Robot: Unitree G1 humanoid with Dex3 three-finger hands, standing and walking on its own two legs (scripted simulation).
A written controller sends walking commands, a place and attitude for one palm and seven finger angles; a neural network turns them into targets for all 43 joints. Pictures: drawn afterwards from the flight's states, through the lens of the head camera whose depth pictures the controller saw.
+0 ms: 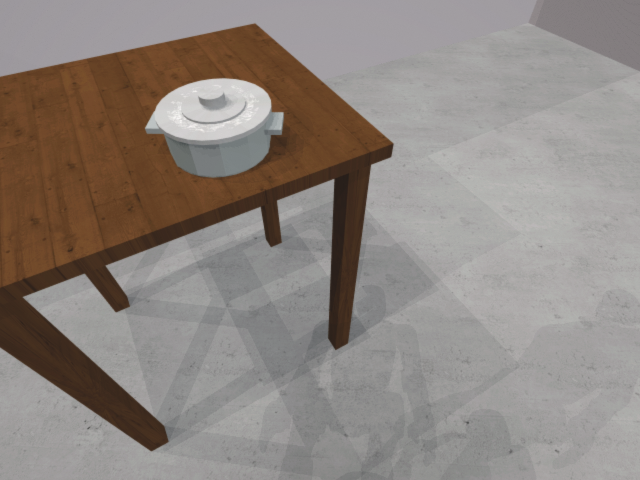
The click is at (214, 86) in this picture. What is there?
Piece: lid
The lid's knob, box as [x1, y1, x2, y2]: [198, 86, 224, 106]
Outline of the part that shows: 198,91 199,101 203,105 217,105 224,100 223,90 219,87 209,86 202,88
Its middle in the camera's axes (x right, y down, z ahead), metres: -0.17 -0.22 +0.61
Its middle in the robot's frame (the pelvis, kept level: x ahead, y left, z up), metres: +0.63 +0.21 +0.16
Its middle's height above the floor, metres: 0.93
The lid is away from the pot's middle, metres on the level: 0.00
